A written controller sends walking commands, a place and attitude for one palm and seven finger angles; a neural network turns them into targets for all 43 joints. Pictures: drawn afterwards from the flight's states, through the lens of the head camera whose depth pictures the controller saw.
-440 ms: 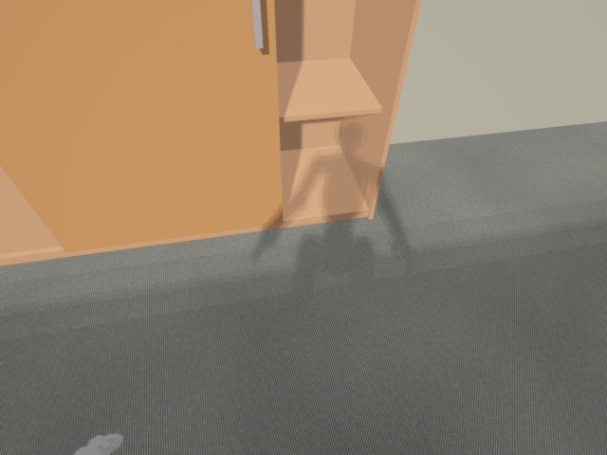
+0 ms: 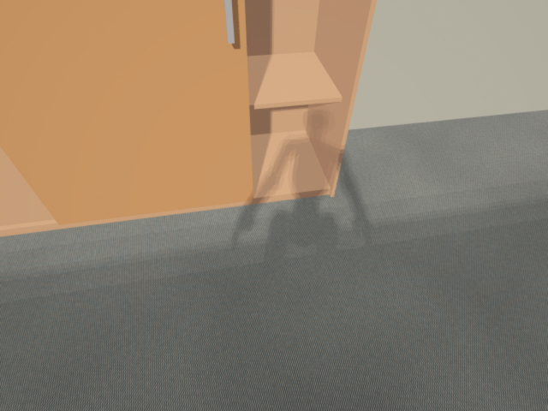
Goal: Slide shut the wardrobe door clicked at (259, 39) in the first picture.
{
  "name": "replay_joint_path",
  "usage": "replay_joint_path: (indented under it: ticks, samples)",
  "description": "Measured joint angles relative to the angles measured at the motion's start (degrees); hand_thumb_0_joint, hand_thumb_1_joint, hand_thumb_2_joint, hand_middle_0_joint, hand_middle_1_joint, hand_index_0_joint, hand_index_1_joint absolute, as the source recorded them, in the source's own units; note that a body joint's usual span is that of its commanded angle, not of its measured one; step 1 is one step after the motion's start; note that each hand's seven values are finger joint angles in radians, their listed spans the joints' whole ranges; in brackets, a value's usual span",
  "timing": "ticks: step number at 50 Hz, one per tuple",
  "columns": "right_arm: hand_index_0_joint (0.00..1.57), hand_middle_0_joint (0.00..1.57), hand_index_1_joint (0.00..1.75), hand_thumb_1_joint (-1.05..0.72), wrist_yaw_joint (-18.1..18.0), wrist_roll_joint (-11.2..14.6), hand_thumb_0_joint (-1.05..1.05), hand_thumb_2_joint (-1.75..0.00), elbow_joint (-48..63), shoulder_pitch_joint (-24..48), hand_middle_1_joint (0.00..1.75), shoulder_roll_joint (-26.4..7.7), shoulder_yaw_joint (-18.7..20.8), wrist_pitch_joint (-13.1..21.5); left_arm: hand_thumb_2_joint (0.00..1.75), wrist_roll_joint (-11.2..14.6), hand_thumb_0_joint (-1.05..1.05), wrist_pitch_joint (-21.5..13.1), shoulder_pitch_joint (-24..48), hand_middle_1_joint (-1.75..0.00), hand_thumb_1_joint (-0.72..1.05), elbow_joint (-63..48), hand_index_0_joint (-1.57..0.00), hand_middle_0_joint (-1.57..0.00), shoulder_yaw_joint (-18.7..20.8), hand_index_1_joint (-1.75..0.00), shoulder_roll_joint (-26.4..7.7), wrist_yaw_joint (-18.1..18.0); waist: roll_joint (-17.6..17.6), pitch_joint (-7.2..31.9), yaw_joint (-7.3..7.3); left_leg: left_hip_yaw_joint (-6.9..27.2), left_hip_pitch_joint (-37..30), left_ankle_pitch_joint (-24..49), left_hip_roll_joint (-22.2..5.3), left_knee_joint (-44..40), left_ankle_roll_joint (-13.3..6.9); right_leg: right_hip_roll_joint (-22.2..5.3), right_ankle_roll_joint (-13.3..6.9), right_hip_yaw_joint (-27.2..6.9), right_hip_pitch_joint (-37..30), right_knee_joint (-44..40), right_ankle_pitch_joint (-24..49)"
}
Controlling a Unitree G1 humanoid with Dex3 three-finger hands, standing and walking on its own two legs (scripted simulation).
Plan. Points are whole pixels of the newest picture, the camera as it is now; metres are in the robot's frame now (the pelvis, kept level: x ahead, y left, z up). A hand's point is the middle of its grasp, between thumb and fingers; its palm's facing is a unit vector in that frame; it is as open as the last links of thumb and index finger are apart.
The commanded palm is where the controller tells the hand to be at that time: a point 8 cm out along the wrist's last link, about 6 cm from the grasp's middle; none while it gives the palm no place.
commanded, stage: stand and wait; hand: left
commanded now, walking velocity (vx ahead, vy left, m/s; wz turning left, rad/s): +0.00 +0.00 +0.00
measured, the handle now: (227, 6) +1.11 +0.20 +0.15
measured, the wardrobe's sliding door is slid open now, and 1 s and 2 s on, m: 0.40 0.40 0.40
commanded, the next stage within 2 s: look at it before walking up in 0.38 s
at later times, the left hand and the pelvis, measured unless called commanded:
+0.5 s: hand out of the picture +0.08 +0.24 -0.15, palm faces -0.05 -0.94 -0.34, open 7.4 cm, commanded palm none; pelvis -0.01 -0.01 +0.00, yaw +0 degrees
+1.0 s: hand out of the picture +0.07 +0.24 -0.15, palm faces -0.04 -0.94 -0.34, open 7.4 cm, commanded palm none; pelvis -0.01 -0.01 +0.00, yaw -1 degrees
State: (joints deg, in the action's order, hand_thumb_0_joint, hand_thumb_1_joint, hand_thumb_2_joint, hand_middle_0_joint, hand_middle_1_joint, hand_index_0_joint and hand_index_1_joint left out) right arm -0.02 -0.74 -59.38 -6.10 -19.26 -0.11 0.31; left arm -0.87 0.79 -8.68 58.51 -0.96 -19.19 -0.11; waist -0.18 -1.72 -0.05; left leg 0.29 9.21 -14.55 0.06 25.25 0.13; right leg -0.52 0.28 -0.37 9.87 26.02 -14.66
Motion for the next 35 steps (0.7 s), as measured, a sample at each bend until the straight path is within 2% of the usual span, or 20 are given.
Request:
replay_joint_path:
  ticks: [35]
  samples:
    - [0.21,0.20,0.30,-0.90,0.1,0.2,0.01,-0.90,-4.3,-0.9,0.30,0.0,-0.1,0.4,0.90,0.0,0.01,-0.7,1.2,-0.30,0.90,3.0,-0.21,-0.20,0.2,-0.30,-0.1,0.0,0.3,0.3,0.46,-0.2,-1.2,2.3,-1.0,-3.4,0.8,1.0,-0.7,-0.2,-0.9,-3.3,2.5]
